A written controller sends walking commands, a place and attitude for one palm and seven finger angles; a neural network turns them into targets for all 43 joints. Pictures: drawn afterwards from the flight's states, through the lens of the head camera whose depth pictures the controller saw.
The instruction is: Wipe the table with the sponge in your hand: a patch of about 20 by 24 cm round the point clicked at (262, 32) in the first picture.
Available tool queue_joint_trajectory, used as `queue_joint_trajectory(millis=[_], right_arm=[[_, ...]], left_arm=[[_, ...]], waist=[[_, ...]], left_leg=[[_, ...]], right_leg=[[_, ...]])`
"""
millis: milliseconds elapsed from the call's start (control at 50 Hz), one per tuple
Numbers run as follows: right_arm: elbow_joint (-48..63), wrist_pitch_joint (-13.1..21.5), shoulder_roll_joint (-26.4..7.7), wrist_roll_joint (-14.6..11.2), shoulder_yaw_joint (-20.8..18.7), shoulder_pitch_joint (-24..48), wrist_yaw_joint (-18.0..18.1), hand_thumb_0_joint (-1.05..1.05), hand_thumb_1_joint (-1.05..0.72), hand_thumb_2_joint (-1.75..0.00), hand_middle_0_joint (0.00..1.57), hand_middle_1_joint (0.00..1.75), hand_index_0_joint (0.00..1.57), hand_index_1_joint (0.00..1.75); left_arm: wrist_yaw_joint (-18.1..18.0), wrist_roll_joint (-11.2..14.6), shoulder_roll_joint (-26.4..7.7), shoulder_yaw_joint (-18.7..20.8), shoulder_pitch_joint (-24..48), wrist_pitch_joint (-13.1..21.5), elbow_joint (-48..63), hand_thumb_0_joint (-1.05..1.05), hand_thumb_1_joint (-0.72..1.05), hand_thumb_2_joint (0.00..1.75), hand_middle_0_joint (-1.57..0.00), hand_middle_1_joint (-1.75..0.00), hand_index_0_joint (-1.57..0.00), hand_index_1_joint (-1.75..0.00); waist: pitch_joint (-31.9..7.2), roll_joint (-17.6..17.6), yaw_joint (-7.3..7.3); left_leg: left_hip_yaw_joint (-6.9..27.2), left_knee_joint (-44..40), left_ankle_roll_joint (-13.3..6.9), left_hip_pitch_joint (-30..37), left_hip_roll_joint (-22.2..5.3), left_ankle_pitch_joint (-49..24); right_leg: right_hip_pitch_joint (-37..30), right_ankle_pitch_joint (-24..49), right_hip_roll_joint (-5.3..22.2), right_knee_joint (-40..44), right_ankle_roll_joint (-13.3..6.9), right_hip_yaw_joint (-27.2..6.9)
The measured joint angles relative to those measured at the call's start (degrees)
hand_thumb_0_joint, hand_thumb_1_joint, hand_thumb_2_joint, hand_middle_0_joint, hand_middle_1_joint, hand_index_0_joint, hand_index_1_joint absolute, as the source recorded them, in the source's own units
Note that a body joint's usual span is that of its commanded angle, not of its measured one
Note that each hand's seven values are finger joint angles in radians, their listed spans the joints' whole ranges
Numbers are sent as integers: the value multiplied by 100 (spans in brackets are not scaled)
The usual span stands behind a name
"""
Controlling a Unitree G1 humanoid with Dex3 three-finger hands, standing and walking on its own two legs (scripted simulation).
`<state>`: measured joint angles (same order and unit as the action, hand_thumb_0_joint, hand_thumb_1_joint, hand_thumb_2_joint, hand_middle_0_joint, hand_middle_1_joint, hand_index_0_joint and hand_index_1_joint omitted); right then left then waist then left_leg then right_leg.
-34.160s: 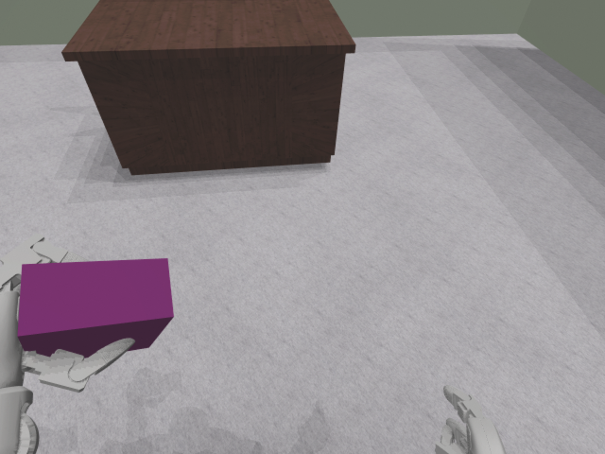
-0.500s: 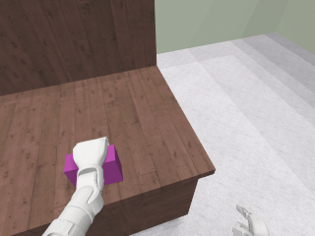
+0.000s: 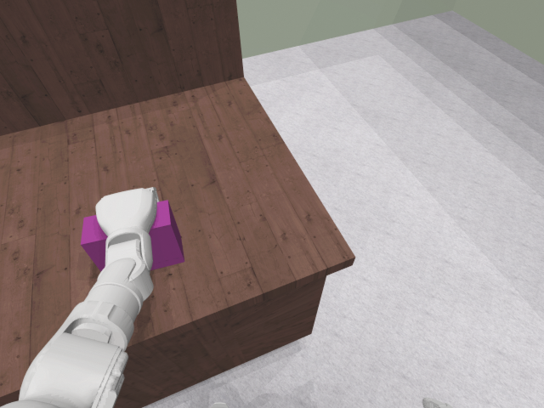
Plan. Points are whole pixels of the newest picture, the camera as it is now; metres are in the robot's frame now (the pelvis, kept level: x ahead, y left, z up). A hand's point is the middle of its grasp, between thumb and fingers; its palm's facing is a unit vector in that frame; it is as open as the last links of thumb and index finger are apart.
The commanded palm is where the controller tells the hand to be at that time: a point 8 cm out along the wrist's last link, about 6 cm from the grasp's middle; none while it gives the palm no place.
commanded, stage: wipe forward along the middle lane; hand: left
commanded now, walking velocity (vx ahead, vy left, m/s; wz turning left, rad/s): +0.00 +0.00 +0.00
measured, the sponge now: (140, 247) +0.38 +0.26 -0.04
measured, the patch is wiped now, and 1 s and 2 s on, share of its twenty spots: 1.00 1.00 1.00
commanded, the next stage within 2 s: slide back across to the first lane in 0.88 s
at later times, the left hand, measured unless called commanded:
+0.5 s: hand (134, 209) +0.44 +0.27 +0.00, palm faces -0.10 +0.01 -1.00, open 9.8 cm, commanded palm +0.42 +0.27 +0.03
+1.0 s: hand (126, 189) +0.48 +0.30 +0.00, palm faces -0.12 +0.01 -0.99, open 9.8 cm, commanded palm +0.46 +0.29 +0.03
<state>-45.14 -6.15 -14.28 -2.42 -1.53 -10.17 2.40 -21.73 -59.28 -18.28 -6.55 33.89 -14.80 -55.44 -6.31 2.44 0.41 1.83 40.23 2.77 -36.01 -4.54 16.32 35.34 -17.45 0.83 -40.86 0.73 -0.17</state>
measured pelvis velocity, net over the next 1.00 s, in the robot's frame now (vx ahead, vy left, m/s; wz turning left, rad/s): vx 0.01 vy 0.03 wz -0.03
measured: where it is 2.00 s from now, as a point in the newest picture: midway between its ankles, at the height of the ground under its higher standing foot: outside the picture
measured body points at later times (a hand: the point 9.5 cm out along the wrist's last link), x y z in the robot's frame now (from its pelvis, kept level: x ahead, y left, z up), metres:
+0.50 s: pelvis +0.00 +0.01 -0.01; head +0.08 +0.01 +0.44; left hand +0.44 +0.27 +0.05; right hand +0.09 -0.25 -0.14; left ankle +0.03 +0.17 -0.71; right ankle +0.02 -0.13 -0.71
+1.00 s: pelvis +0.01 +0.03 -0.01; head +0.11 +0.04 +0.42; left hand +0.48 +0.30 +0.05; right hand +0.04 -0.24 -0.14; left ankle +0.03 +0.17 -0.71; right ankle +0.02 -0.13 -0.71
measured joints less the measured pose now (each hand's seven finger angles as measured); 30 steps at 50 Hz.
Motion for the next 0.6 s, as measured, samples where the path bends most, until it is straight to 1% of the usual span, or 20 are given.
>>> queue_joint_trajectory(millis=[140,320,500,600], right_arm=[[-71,34,-44,0,-41,-144,-46,1,-91,-90,20,29,20,30],[-54,92,-13,5,-22,-99,-98,1,-91,-90,20,29,20,30],[42,117,10,18,43,-91,-119,1,-91,-90,20,29,20,30],[61,104,-3,37,28,-169,-150,1,-91,-90,20,29,20,30]], left_arm=[[-116,-8,-64,47,260,81,-351,0,-50,108,-77,-134,-78,-137],[-202,-7,-170,145,687,82,-757,0,-50,108,-77,-134,-78,-137],[-141,-69,-380,294,1079,113,-1073,0,-51,109,-77,-134,-78,-137],[-86,-124,-488,343,1233,132,-1160,0,-51,109,-77,-134,-78,-137]], waist=[[-48,11,64],[-85,-20,142],[-97,-72,270],[-126,-79,317]], left_leg=[[3,95,-23,-175,0,32],[-5,208,-23,-423,6,52],[-1,334,-23,-637,15,102],[-7,418,-24,-773,12,150]], right_leg=[[151,2,-4,-39,21,-7],[376,15,-1,-92,55,-29],[548,4,6,-131,95,-36],[656,-6,3,-147,119,-47]])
